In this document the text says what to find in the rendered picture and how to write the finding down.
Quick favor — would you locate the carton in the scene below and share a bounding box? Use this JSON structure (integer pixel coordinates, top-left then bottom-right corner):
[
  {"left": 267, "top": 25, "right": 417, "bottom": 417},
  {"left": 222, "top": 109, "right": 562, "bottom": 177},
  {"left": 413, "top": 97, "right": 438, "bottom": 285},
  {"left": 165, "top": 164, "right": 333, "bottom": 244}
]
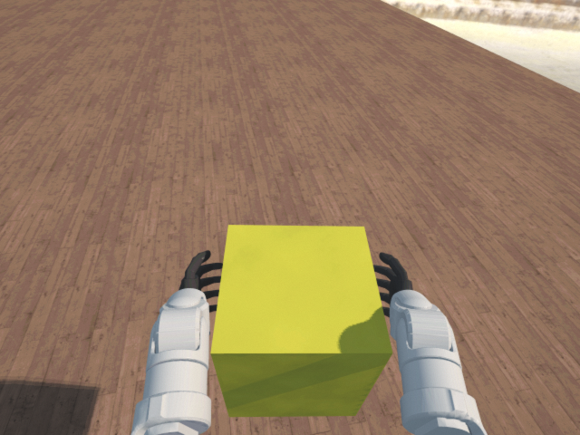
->
[{"left": 210, "top": 225, "right": 392, "bottom": 417}]

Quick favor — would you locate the robot left forearm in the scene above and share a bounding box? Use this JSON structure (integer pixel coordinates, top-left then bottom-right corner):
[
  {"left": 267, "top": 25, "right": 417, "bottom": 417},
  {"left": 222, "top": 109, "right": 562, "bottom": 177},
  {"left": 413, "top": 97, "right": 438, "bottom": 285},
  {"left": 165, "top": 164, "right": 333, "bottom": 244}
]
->
[{"left": 131, "top": 288, "right": 211, "bottom": 435}]

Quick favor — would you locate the robot right forearm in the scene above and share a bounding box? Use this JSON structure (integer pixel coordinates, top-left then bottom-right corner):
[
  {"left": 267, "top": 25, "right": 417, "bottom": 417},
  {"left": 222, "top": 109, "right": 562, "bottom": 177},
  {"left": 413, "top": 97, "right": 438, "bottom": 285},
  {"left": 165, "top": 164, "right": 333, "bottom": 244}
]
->
[{"left": 390, "top": 290, "right": 488, "bottom": 435}]

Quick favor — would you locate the robot right hand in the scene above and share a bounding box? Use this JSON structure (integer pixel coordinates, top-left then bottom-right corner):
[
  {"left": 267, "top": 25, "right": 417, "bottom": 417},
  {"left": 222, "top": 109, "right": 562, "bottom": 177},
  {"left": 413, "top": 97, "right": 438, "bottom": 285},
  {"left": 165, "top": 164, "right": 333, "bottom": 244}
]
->
[{"left": 373, "top": 253, "right": 413, "bottom": 317}]

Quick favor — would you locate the robot left hand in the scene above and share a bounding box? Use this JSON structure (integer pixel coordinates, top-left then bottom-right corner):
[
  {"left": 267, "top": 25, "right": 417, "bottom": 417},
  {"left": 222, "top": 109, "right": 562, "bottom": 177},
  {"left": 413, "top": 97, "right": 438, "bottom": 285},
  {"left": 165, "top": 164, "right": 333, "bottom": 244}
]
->
[{"left": 179, "top": 250, "right": 223, "bottom": 312}]

